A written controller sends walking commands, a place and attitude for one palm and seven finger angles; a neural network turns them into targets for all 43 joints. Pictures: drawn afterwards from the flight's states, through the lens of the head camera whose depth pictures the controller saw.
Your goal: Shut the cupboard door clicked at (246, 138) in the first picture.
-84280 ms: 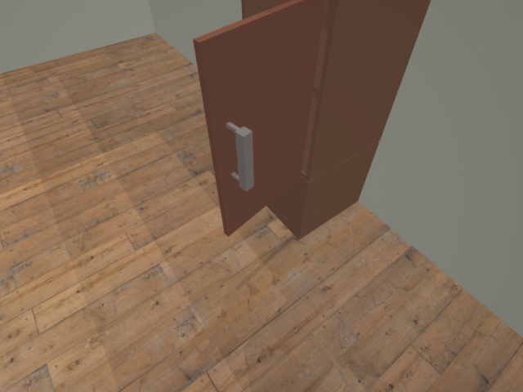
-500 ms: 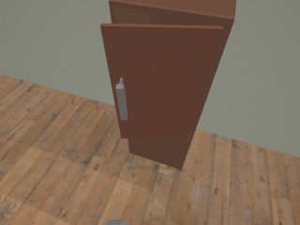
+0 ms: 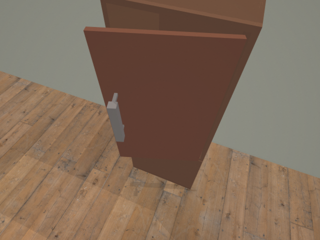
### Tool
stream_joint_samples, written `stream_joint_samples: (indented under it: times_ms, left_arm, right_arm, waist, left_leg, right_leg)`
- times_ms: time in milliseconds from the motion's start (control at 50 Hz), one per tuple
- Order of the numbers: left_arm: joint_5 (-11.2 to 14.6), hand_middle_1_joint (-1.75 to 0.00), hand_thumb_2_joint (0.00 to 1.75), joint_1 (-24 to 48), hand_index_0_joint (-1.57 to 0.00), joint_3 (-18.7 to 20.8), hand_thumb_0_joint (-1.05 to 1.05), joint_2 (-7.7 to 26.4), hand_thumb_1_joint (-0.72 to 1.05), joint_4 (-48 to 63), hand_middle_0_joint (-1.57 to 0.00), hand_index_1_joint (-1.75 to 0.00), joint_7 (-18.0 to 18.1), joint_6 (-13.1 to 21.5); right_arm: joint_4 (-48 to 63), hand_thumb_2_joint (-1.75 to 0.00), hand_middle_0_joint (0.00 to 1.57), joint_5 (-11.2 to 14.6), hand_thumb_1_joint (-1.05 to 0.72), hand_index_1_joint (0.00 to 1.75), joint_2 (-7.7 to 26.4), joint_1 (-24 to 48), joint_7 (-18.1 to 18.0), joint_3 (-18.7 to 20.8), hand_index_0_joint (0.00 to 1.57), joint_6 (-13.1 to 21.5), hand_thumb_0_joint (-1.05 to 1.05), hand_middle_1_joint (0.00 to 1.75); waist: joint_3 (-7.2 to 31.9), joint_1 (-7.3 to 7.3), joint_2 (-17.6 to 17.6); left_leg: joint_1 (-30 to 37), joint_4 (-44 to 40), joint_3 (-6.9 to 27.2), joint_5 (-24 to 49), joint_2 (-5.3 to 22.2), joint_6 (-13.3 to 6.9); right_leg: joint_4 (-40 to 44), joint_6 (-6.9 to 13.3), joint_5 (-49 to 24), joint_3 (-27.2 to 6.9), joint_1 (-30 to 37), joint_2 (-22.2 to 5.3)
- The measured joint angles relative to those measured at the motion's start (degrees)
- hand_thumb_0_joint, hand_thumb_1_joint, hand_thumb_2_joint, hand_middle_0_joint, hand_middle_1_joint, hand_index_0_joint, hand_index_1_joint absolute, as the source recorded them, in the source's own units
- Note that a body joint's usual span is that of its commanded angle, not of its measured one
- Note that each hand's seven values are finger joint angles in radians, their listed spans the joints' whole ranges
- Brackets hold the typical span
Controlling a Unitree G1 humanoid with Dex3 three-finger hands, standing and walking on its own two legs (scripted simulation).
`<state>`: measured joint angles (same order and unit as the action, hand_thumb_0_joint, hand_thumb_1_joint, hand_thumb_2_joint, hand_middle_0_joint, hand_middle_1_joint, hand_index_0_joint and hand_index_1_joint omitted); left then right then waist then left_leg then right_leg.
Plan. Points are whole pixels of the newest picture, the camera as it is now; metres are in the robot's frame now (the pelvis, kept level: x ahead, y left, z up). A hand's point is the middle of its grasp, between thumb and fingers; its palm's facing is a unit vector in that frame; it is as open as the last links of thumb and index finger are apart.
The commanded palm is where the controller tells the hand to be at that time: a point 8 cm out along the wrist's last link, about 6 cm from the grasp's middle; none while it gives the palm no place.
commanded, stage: come to a stop and stand still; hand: left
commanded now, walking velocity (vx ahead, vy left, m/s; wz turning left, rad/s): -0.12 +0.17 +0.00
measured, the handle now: (118, 118) +0.46 +0.17 -0.02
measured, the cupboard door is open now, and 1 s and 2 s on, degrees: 19 19 19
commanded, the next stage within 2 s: look again from close up in 0.94 s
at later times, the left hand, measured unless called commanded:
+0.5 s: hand out of the picture +0.02 +0.20 -0.17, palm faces +0.07 -0.97 -0.22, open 7.4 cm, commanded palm none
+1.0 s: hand out of the picture -0.05 +0.15 -0.17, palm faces +0.02 -0.99 -0.15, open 7.3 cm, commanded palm none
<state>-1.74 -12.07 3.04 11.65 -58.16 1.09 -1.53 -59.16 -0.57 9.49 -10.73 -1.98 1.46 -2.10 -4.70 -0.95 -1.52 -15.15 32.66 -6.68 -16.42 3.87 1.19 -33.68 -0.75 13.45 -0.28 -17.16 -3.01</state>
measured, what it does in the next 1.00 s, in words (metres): steps on the spot: left foot, then right foot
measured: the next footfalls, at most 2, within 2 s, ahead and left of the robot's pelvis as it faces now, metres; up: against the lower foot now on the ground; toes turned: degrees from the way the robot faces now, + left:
left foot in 0.32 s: +0.01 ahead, +0.12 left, +0.00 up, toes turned +2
right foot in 0.56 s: -0.02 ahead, -0.11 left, +0.00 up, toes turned +0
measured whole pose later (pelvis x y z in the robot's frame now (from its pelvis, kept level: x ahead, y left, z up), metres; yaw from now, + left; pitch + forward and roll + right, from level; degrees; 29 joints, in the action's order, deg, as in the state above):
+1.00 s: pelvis -0.05 -0.01 +0.02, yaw +0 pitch -2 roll +0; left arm -0.6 -15.4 0.5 8.6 -64.6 1.6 -0.8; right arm -66.1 -0.5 8.5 -18.3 -1.9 -0.1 -1.0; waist -2.7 0.5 -1.9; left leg -9.7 21.9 -2.6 -10.5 1.7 0.7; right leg -21.9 1.4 12.8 -0.7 -7.5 1.6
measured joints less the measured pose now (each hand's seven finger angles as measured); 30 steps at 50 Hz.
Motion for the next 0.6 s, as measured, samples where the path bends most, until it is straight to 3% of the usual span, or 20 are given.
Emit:
stream_joint_samples:
  times_ms: [80,180,260,320,380,460,500,560,600]
  left_arm:
    - [-0.38,-0.30,0.90,0.91,-0.19,-0.50,0.01,-0.97,0.92,-0.39,-0.20,-0.30,-0.03,-0.06]
    - [-0.48,-0.30,0.90,2.45,-0.20,-0.57,0.01,-1.96,0.91,0.59,-0.20,-0.30,0.60,0.33]
    - [-0.50,-0.30,0.90,3.14,-0.20,-0.18,0.01,-1.27,0.91,1.46,-0.20,-0.30,0.88,0.20]
    - [0.04,-0.30,0.90,2.73,-0.20,-0.02,0.01,-0.55,0.91,1.43,-0.20,-0.30,0.93,-0.26]
    - [0.47,-0.30,0.90,2.43,-0.20,0.21,0.01,0.54,0.91,0.59,-0.20,-0.30,1.04,-1.62]
    - [0.43,-0.30,0.90,1.56,-0.19,0.08,0.01,0.85,0.91,-0.42,-0.20,-0.30,0.71,-2.58]
    - [0.57,-0.30,0.90,1.13,-0.19,-0.24,0.01,0.61,0.91,-0.69,-0.20,-0.30,0.49,-2.21]
    - [0.61,-0.30,0.90,-0.20,-0.19,-0.81,0.01,0.42,0.91,-1.03,-0.20,-0.30,0.35,-0.98]
    - [0.58,-0.30,0.90,-0.68,-0.19,-1.33,0.01,-0.77,0.91,-2.37,-0.20,-0.30,0.46,-0.36]
  right_arm:
    - [0.87,-0.90,0.21,0.20,-0.92,0.30,2.05,0.66,0.51,1.56,0.20,-1.34,0.00,0.30]
    - [1.59,-0.90,0.20,0.50,-0.92,0.30,3.49,1.70,0.53,1.79,0.20,-1.56,0.00,0.30]
    - [2.30,-0.90,0.20,0.61,-0.92,0.30,3.21,2.03,0.82,1.38,0.20,-1.26,0.00,0.30]
    - [2.80,-0.90,0.20,0.45,-0.91,0.30,3.05,1.32,1.02,0.84,0.20,-0.17,0.00,0.30]
    - [2.20,-0.90,0.20,-0.30,-0.91,0.30,1.51,0.63,0.80,0.22,0.20,-0.02,0.00,0.30]
    - [1.83,-0.90,0.20,-0.72,-0.91,0.30,-0.06,-0.15,0.18,-0.93,0.20,0.14,0.00,0.30]
    - [1.45,-0.90,0.20,-0.64,-0.91,0.30,-0.50,-0.14,0.15,-1.26,0.20,0.36,0.00,0.30]
    - [0.84,-0.90,0.21,-0.01,-0.91,0.30,-1.04,-0.10,0.21,-1.30,0.20,0.70,0.00,0.30]
    - [0.22,-0.90,0.21,0.49,-0.92,0.30,-0.38,0.57,0.20,-0.78,0.21,0.71,0.00,0.30]
  waist:
    - [0.11,0.98,2.41]
    - [-0.86,0.47,1.95]
    - [-0.99,0.00,0.08]
    - [-0.16,0.26,-0.28]
    - [0.37,-0.19,-2.17]
    - [1.35,-0.40,-1.87]
    - [1.37,-0.56,-1.22]
    - [1.74,-0.92,-1.23]
    - [1.34,-0.43,0.75]
  left_leg:
    - [-2.68,8.57,3.20,-9.40,-1.25,0.15]
    - [-4.79,18.16,4.76,-14.33,-4.76,0.70]
    - [-2.77,11.41,4.92,-11.13,-5.09,1.16]
    - [2.19,-2.29,5.15,-0.34,-3.88,0.54]
    - [2.87,-2.21,4.43,-0.61,-4.58,-1.99]
    - [3.79,-4.61,4.05,0.55,-4.20,-2.58]
    - [3.73,-5.37,3.93,1.37,-4.14,-2.47]
    - [2.61,-4.67,2.98,1.48,-4.79,-1.97]
    - [2.56,-4.60,3.01,1.64,-3.84,-1.49]
  right_leg:
    - [-0.92,0.23,3.70,1.11,-0.02,0.83]
    - [2.55,0.66,1.11,0.80,0.59,0.21]
    - [4.10,0.13,-0.41,0.88,0.34,-0.43]
    - [1.73,-0.78,0.41,1.40,-0.88,-0.07]
    - [-4.08,-0.22,8.66,-0.40,-1.91,0.39]
    - [-11.16,0.42,12.28,-1.20,-1.83,2.23]
    - [-8.35,0.39,11.01,-0.72,0.33,2.36]
    - [2.54,1.05,4.55,-1.40,5.46,1.93]
    - [4.42,1.51,4.78,-1.41,6.17,2.86]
